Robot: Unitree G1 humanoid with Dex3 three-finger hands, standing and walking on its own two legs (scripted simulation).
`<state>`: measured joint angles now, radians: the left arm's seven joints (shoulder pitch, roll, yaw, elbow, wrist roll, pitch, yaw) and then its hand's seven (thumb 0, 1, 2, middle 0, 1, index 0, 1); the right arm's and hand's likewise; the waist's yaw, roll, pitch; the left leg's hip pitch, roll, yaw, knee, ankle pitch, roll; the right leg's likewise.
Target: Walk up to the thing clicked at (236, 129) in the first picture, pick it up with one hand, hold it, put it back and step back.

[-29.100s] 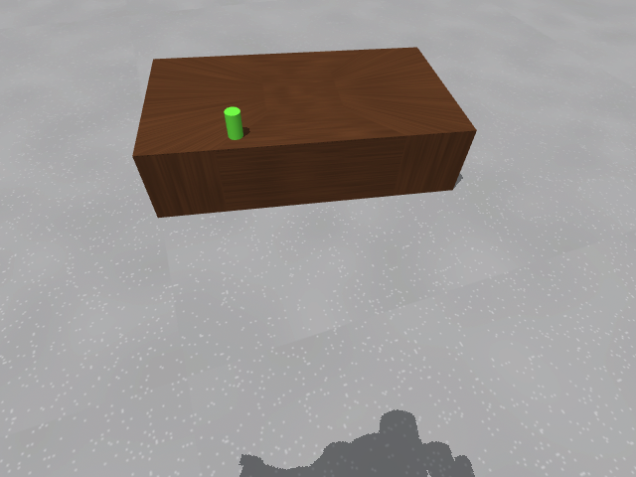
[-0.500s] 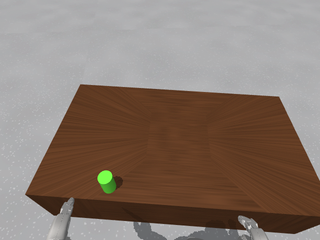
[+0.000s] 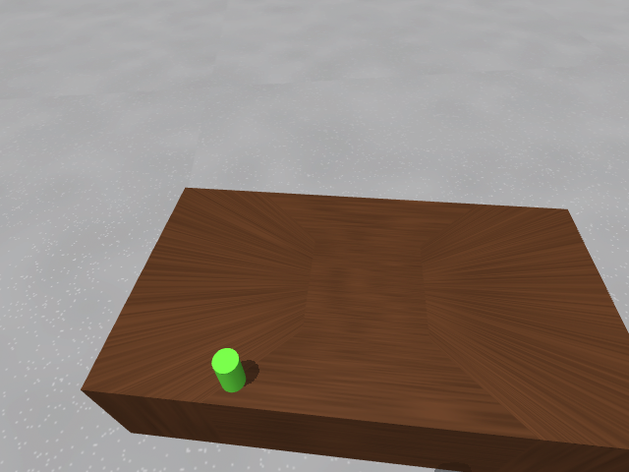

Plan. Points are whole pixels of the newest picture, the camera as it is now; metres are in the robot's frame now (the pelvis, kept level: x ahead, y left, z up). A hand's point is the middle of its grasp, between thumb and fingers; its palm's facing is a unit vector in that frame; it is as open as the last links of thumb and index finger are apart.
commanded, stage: home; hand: left
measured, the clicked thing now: (229, 370) +0.42 +0.21 -0.39
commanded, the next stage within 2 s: stand in 0.98 s
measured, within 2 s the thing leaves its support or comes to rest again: neither
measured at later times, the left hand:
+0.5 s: hand out of the picture +0.06 +0.25 -0.15, palm faces -0.01 -0.93 -0.36, open 17.6 cm
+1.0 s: hand out of the picture +0.09 +0.25 -0.14, palm faces +0.00 -0.93 -0.36, open 17.6 cm
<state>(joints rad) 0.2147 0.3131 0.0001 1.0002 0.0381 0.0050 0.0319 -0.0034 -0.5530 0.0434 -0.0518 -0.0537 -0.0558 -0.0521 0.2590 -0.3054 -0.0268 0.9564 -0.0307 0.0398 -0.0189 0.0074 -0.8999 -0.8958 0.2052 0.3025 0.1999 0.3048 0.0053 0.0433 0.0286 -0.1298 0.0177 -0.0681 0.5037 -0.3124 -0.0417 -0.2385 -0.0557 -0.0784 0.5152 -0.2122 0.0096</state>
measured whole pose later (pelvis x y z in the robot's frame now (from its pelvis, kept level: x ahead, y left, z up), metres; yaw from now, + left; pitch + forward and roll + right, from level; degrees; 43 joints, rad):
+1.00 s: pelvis +0.01 +0.00 +0.01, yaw +0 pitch -3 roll +0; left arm 0.10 0.32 0.00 1.16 0.02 0.00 0.01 0.00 -0.57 0.03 -0.05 -0.05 -0.05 -0.05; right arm 0.15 -0.35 0.00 1.08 -0.02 0.01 -0.02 0.00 -0.90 -0.90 0.21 0.30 0.20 0.30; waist 0.01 0.03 0.04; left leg -0.05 0.02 -0.06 0.35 -0.25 -0.04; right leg -0.16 -0.05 -0.08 0.38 -0.16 0.02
